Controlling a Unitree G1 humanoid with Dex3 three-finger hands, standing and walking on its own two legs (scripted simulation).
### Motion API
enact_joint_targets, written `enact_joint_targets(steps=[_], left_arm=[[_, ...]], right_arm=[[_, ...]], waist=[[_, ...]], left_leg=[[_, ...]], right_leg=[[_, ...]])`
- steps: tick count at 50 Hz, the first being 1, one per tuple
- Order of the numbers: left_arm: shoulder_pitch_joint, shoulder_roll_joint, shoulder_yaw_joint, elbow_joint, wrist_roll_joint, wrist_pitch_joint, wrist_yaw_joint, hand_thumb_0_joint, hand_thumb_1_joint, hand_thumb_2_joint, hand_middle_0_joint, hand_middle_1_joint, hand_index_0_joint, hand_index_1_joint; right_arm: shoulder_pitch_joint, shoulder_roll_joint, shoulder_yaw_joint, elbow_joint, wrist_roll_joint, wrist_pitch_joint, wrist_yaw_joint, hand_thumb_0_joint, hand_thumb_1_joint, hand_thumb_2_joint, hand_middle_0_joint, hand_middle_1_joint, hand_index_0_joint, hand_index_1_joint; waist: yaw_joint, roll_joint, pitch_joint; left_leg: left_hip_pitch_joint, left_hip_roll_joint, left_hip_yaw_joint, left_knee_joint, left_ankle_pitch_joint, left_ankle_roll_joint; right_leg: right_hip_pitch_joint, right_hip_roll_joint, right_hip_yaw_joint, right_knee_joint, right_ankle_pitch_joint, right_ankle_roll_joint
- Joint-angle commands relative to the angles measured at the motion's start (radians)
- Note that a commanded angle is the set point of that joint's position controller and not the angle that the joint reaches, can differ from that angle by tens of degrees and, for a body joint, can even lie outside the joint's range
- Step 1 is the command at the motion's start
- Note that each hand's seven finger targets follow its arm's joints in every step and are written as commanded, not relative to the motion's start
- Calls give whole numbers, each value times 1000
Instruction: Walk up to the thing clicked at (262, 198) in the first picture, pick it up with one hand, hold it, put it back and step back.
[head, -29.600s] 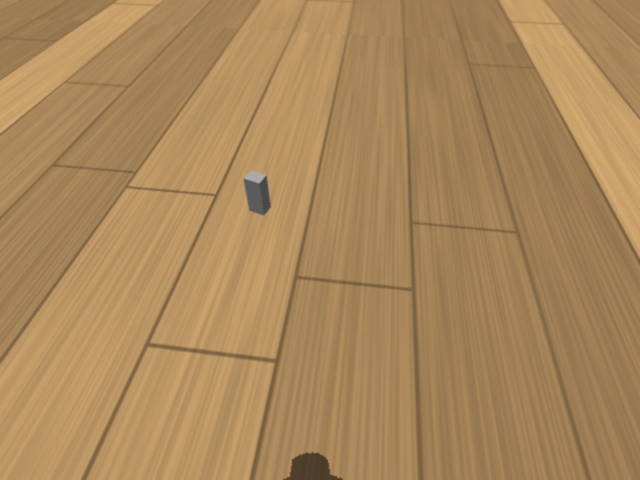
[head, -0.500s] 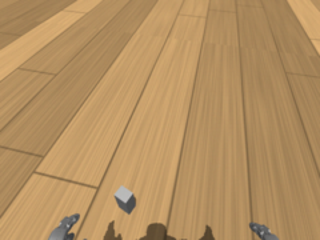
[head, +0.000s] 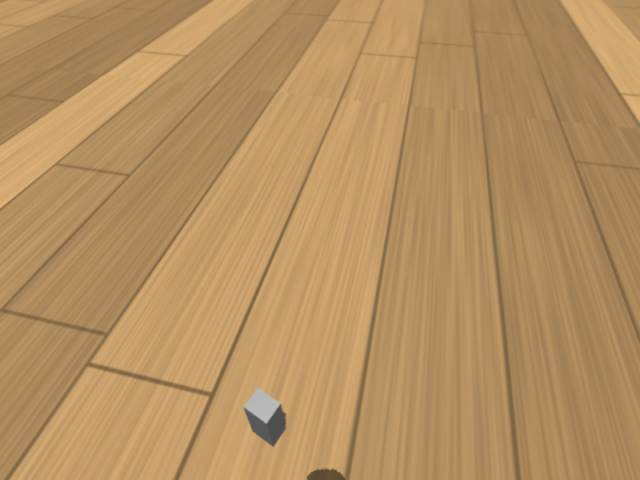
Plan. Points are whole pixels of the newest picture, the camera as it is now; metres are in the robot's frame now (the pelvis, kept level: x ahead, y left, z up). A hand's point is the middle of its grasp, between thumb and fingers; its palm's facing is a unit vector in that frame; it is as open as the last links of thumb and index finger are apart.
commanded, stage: stand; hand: left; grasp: from the side
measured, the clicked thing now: (265, 418) +0.45 +0.18 -0.68
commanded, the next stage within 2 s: step back in 1.54 s
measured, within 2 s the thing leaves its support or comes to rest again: neither
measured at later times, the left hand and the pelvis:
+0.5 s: hand out of the picture +0.05 +0.24 -0.15, palm faces -0.02 -0.94 -0.33, open 7.4 cm; pelvis +0.00 -0.01 +0.01, yaw +0 degrees
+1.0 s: hand out of the picture +0.08 +0.23 -0.15, palm faces -0.03 -0.94 -0.33, open 7.4 cm; pelvis +0.01 -0.01 +0.01, yaw -1 degrees
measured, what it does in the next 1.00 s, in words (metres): stands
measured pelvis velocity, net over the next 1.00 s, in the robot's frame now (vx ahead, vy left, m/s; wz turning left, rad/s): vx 0.01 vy -0.01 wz -0.01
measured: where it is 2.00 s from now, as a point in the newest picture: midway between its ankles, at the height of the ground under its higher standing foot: outside the picture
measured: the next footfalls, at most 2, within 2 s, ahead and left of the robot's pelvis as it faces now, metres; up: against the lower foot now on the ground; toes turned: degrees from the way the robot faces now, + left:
left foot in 2.00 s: -0.06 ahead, +0.13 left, +0.00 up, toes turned -2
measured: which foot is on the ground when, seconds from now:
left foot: down 0.00-1.00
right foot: down 0.00-1.00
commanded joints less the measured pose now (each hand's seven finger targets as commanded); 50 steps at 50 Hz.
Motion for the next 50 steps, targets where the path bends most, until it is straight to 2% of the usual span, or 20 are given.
enact_joint_targets(steps=[1, 4, 7, 11, 15, 18, 26, 29, 34, 40, 45, 50], left_arm=[[-40, 198, 39, -24, 2, -23, 13, 0, 900, 900, -200, -300, -200, -301], [-52, 202, 39, -7, 4, -25, 14, 0, 900, 900, -200, -300, -200, -301], [-63, 207, 38, 7, 3, -29, 15, 0, 900, 900, -200, -300, -200, -301], [-71, 210, 37, 25, 0, -25, 14, 0, 900, 900, -200, -300, -200, -301], [-73, 218, 39, 35, 0, -22, 10, 0, 900, 900, -200, -300, -200, -301], [-83, 219, 39, 38, 0, -27, 11, 0, 900, 900, -200, -300, -200, -301], [-84, 217, 37, 51, -3, -25, 7, 0, 900, 900, -200, -300, -200, -301], [-97, 219, 37, 53, -5, -23, 7, 0, 900, 900, -200, -300, -200, -301], [-96, 221, 39, 54, -7, -22, 5, 0, 900, 900, -200, -300, -200, -301], [-100, 219, 39, 50, -8, -25, 3, 0, 900, 900, -200, -300, -200, -301], [-107, 217, 38, 47, -10, -25, 3, 0, 900, 900, -200, -300, -200, -301], [-113, 225, 42, 43, -9, -24, 4, 0, 900, 900, -200, -300, -200, -301]], right_arm=[[-45, -216, -41, -36, 2, -24, -9, 0, -900, -900, 200, 300, 200, 300], [-54, -214, -39, -26, 3, -23, -8, 0, -900, -900, 200, 300, 200, 300], [-56, -208, -37, -12, 5, -26, -7, 0, -900, -900, 200, 300, 200, 300], [-64, -215, -34, 3, 6, -21, -5, 0, -900, -900, 200, 300, 200, 300], [-65, -224, -34, 12, 7, -19, -5, 0, -900, -900, 200, 300, 200, 300], [-69, -222, -32, 15, 7, -20, -5, 0, -900, -900, 200, 300, 200, 300], [-80, -238, -27, 28, 8, -26, -6, 0, -900, -900, 200, 300, 200, 300], [-70, -233, -25, 33, 10, -26, -7, 0, -900, -900, 200, 300, 200, 300], [-72, -235, -24, 34, 9, -25, -6, 0, -900, -900, 200, 300, 200, 300], [-75, -239, -25, 36, 10, -28, -5, 0, -900, -900, 200, 300, 200, 300], [-81, -240, -23, 37, 11, -29, -5, 0, -900, -900, 200, 300, 200, 300], [-81, -242, -25, 38, 11, -28, -7, 0, -900, -900, 200, 300, 200, 300]], waist=[[-3, 4, -5], [-4, -1, -20], [-10, -34, -47], [-9, -8, 2], [-8, 5, -9], [-10, -4, -40], [-6, -2, -48], [-13, -9, -40], [-10, -15, -22], [-12, -11, -50], [-13, -10, -50], [-16, -13, -70]], left_leg=[[-42, 119, -146, -172, -76, 0], [-39, 118, -143, -173, -54, 1], [21, 123, -129, -153, 29, 3], [-23, 118, -132, -180, -39, -3], [-37, 125, -135, -193, -82, -2], [-2, 126, -125, -176, -19, 0], [21, 134, -121, -184, 36, -4], [17, 136, -114, -183, 47, -3], [13, 136, -116, -194, 11, -5], [36, 141, -109, -184, 74, -5], [48, 144, -107, -185, 90, -8], [59, 149, -100, -177, 121, -5]], right_leg=[[3, -55, 82, -109, -22, -42], [22, -63, 82, -124, 2, -40], [14, -76, 91, -144, 30, -40], [8, -68, 87, -154, -19, -35], [24, -69, 92, -157, -27, -40], [30, -78, 101, -163, 6, -41], [37, -78, 98, -164, 50, -43], [48, -81, 101, -167, 70, -45], [26, -75, 98, -173, 23, -44], [47, -79, 103, -175, 82, -44], [42, -77, 98, -176, 92, -41], [64, -82, 102, -170, 145, -43]])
